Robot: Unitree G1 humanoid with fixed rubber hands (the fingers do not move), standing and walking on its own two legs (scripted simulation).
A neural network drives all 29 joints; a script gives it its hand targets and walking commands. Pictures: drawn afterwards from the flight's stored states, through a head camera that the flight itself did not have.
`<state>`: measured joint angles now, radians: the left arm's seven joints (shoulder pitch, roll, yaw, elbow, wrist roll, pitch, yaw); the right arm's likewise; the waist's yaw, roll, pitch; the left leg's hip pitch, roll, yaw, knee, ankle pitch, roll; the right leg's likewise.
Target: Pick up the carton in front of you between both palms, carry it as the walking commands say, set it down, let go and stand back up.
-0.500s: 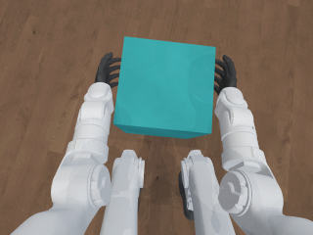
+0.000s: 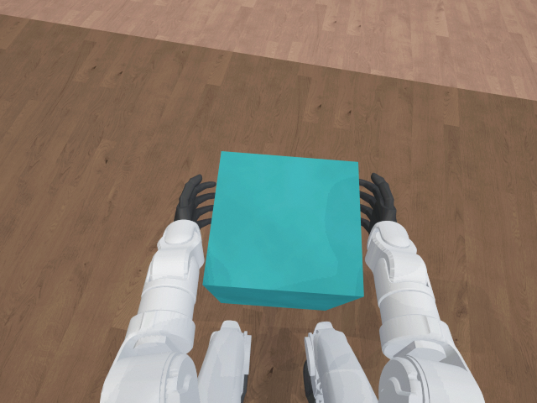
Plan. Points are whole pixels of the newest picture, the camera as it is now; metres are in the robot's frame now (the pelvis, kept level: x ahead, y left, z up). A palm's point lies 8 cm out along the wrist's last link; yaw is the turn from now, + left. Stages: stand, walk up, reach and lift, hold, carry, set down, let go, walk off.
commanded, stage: reach and lift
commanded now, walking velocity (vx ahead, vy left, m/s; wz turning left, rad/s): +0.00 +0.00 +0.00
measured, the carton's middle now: (280, 241) +0.38 +0.00 -0.12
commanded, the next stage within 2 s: hold in 1.72 s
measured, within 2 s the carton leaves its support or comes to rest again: neither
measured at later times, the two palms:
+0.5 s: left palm (155, 202) +0.35 +0.14 +0.11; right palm (434, 194) +0.36 -0.16 +0.12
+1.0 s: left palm (129, 192) +0.33 +0.15 +0.18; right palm (472, 178) +0.34 -0.15 +0.19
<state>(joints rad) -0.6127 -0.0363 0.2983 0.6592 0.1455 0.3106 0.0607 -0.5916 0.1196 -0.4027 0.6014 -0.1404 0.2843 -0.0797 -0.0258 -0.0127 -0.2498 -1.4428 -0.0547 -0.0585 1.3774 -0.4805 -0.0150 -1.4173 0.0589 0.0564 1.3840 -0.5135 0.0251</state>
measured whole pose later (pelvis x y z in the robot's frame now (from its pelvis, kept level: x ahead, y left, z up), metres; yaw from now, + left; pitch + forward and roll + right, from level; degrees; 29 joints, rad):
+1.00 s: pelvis +0.03 -0.01 +0.15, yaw +0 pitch -4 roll +0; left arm -0.35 -0.16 0.32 0.41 0.31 0.62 -0.01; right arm -0.39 0.19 -0.37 0.43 -0.32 0.57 0.01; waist 0.00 -0.02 0.03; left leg -0.21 -0.02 -0.06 0.49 -0.21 -0.01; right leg -0.19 0.03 0.09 0.50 -0.23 0.00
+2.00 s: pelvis +0.04 -0.01 +0.16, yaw +0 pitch -8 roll +0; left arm -0.27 -0.15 0.21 0.24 0.28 0.78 0.00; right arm -0.30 0.16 -0.26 0.26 -0.29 0.73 0.01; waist -0.01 -0.01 0.02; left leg -0.04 -0.02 -0.07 0.35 -0.17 -0.01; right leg -0.02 0.03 0.08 0.36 -0.19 0.00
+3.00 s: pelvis +0.31 -0.03 +0.16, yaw -3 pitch +5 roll +0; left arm -0.17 -0.13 0.13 -0.33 0.09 1.25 0.11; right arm -0.20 0.14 -0.13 -0.33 -0.10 1.23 -0.09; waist -0.03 0.05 -0.12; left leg -0.08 0.06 0.19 0.32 -0.32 -0.02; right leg -0.52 -0.06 -0.17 0.58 -0.23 -0.01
